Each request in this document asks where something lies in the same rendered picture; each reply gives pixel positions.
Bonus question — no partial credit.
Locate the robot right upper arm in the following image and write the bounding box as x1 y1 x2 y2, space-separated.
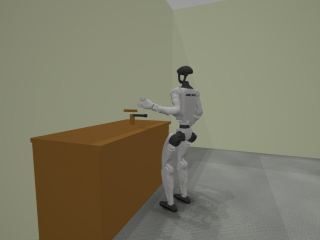
194 89 203 116

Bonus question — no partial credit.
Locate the right robot forearm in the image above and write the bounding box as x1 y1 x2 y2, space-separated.
188 115 202 127

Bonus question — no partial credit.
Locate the robot right foot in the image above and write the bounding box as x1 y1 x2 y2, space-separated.
173 193 191 204

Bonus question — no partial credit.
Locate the tap lever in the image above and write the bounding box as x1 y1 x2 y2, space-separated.
132 114 148 118

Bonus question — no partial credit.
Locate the robot left upper arm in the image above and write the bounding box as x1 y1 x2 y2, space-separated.
169 87 181 117

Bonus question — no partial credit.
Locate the left robot forearm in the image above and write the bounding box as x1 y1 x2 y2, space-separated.
150 103 178 116

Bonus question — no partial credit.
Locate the humanoid robot head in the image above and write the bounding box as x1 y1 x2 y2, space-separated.
177 66 194 89

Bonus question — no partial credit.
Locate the counter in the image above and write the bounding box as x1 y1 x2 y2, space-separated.
30 109 171 240

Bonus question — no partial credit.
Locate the robot left hand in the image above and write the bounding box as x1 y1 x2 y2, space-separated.
137 97 153 110

